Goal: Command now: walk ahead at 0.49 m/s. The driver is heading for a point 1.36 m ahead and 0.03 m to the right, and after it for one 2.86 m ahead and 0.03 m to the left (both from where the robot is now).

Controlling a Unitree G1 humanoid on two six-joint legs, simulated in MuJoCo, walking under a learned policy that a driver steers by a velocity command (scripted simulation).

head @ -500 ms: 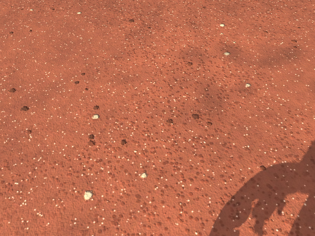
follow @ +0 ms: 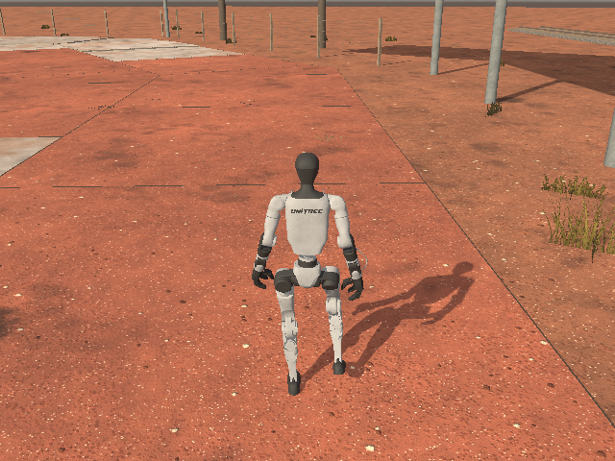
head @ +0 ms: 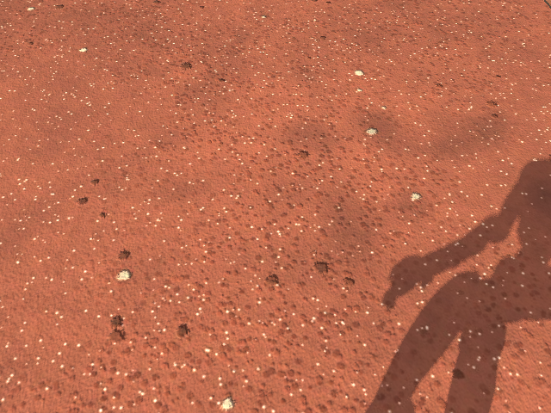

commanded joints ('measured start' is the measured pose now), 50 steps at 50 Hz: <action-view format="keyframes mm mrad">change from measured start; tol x16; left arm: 1 34 46 14 -44 13 4 7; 11 -261 48 3 -146 -10 -20 -42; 17 301 253 81 -12 10 -24 -40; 22 14 66 20 -57 18 -27 -52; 42 188 164 52 75 -4 24 -1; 45 320 -34 -12 49 12 2 -16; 50 101 101 39 9 -7 -16 -5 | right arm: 1 -38 -129 -20 -53 1 -18 -20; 17 181 -20 21 -36 17 -2 -29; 38 -413 -73 -18 -221 26 8 -2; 41 -353 -108 -31 -217 27 -2 9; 45 141 -303 -99 -79 7 4 -4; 50 -127 -101 -38 -124 -5 -7 1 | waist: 1 46 77 55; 13 1 114 50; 15 136 86 -130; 17 137 -266 -398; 21 47 -21 -66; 38 99 -23 97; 43 -83 -39 -112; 45 -53 359 -385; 50 31 101 -61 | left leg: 1 -103 279 -208 -205 81 170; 12 195 350 -192 -72 115 98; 15 96 253 -103 326 433 36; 17 -509 25 -111 964 -411 -53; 18 -605 93 -191 1061 -385 -29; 32 -529 210 -85 417 229 -73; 40 -493 166 -63 233 92 -19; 43 -20 93 -8 215 74 44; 45 593 494 -732 85 -118 264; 50 57 341 -353 -85 61 132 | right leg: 1 -28 -43 1 -137 157 27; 12 40 45 -49 -625 149 -9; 15 519 79 -67 -652 127 -87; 17 1082 -295 668 -820 -30 -306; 23 514 -100 165 -978 195 -180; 38 722 -129 15 -981 266 -147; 43 663 -59 -56 -574 690 -77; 44 430 14 -104 -233 371 -39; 45 47 198 -42 81 -336 14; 50 43 -18 26 59 -79 -21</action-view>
